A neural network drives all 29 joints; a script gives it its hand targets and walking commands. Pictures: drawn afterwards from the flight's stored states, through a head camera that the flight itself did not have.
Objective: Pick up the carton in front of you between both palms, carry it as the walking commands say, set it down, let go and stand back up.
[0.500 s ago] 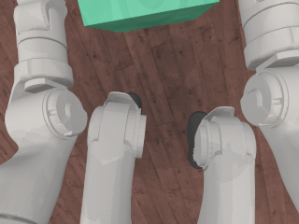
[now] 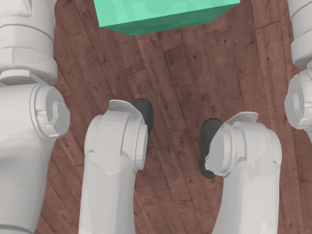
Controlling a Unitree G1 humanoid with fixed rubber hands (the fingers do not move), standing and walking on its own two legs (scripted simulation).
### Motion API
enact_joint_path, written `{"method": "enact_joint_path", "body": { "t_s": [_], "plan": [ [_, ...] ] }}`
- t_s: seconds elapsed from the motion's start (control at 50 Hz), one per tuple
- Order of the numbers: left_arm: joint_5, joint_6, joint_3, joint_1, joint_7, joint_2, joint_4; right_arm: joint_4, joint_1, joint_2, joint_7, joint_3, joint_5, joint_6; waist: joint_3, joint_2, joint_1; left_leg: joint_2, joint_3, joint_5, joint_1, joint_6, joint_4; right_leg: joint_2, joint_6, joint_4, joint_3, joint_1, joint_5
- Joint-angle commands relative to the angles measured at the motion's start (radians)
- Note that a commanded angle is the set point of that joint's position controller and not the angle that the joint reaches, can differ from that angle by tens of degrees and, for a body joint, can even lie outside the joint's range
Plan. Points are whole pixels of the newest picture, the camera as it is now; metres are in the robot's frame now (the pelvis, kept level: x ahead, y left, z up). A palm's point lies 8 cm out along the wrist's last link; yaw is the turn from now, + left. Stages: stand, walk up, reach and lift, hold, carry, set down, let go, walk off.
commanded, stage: set down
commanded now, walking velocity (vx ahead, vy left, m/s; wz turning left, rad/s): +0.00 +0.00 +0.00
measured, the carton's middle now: out of the picture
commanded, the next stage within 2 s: let go in 0.90 s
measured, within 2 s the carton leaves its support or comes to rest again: neither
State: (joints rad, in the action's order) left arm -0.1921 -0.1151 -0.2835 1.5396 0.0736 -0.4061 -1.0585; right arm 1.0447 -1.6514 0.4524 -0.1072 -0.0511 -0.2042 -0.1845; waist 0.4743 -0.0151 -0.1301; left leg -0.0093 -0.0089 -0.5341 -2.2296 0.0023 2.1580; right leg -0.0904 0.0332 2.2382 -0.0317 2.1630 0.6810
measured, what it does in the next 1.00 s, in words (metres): rises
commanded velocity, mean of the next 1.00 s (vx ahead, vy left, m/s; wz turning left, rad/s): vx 0.00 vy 0.00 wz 0.00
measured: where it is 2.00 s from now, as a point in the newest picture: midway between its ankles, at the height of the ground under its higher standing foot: (174, 148)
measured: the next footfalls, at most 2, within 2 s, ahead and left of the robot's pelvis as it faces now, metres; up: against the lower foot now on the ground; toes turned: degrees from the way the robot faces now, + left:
none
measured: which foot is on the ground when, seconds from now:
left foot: down 0.00-1.00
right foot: down 0.00-1.00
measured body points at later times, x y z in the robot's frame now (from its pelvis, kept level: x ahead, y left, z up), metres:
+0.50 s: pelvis +0.01 +0.00 +0.12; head +0.37 +0.03 +0.39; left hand +0.55 +0.28 +0.01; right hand +0.64 -0.10 +0.01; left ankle +0.12 +0.12 -0.34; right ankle +0.09 -0.12 -0.34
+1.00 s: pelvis +0.03 +0.00 +0.26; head +0.36 +0.03 +0.56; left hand +0.55 +0.29 +0.15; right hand +0.63 -0.11 +0.16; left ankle +0.12 +0.12 -0.34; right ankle +0.09 -0.12 -0.34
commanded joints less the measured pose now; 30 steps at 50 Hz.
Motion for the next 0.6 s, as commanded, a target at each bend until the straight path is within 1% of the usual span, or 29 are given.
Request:
{"method": "enact_joint_path", "body": {
  "t_s": [0.0,0.04,0.1,0.16,0.2,0.28,0.36,0.4,0.48,0.58],
  "plan": [
    [-0.005,-0.023,0.007,0.284,0.023,-0.166,0.192,-0.154,-0.365,0.104,-0.01,0.06,0.024,-0.014,-1.595,-0.071,-0.084,0.034,-0.045,0.521,1.022,0.014,-0.18,-0.004,-0.006,-0.247,0.104,-0.497,-0.291],
    [0.013,-0.054,0.003,0.267,0.031,-0.141,0.193,-0.123,-0.343,0.108,-0.011,0.096,0.049,-0.037,-1.552,-0.049,-0.074,0.041,-0.046,0.481,1.021,0.019,-0.22,-0.008,-0.016,-0.29,0.108,-0.458,-0.244],
    [0.051,-0.074,-0.014,0.226,0.03,-0.087,0.163,-0.041,-0.28,0.089,0.005,0.15,0.095,-0.049,-1.405,-0.028,-0.055,0.043,-0.043,0.416,0.924,0.028,-0.277,-0.008,-0.025,-0.347,0.1,-0.381,-0.193],
    [0.088,-0.069,-0.033,0.194,0.021,-0.048,0.155,0.003,-0.237,0.071,0.022,0.193,0.133,-0.04,-1.343,-0.014,-0.041,0.043,-0.041,0.408,0.868,0.035,-0.321,-0.01,-0.026,-0.395,0.094,-0.34,-0.196],
    [0.106,-0.067,-0.046,0.179,0.016,-0.036,0.161,0.007,-0.225,0.067,0.029,0.211,0.152,-0.034,-1.345,-0.014,-0.039,0.046,-0.042,0.412,0.859,0.038,-0.353,-0.013,-0.024,-0.429,0.092,-0.342,-0.205],
    [0.123,-0.075,-0.071,0.159,0.008,-0.045,0.197,-0.029,-0.232,0.064,0.034,0.219,0.165,-0.037,-1.42,-0.04,-0.054,0.052,-0.053,0.425,0.869,0.04,-0.419,-0.019,-0.017,-0.494,0.094,-0.417,-0.234],
    [0.122,-0.097,-0.086,0.138,0.001,-0.073,0.257,-0.101,-0.245,0.057,0.035,0.197,0.154,-0.057,-1.55,-0.085,-0.077,0.058,-0.07,0.466,0.906,0.038,-0.484,-0.026,-0.009,-0.553,0.097,-0.548,-0.292],
    [0.116,-0.11,-0.087,0.122,-0.003,-0.085,0.288,-0.138,-0.241,0.053,0.035,0.186,0.149,-0.071,-1.611,-0.105,-0.083,0.062,-0.076,0.496,0.932,0.036,-0.517,-0.029,-0.006,-0.584,0.097,-0.613,-0.329],
    [0.104,-0.134,-0.087,0.083,-0.016,-0.094,0.332,-0.193,-0.212,0.044,0.036,0.183,0.151,-0.097,-1.683,-0.123,-0.082,0.069,-0.08,0.557,0.988,0.036,-0.588,-0.033,-0.001,-0.65,0.096,-0.708,-0.396],
    [0.104,-0.144,-0.092,0.029,-0.033,-0.076,0.348,-0.211,-0.153,0.033,0.043,0.21,0.176,-0.106,-1.675,-0.112,-0.065,0.074,-0.074,0.615,1.054,0.04,-0.68,-0.032,0.001,-0.749,0.089,-0.751,-0.448]
  ]
}}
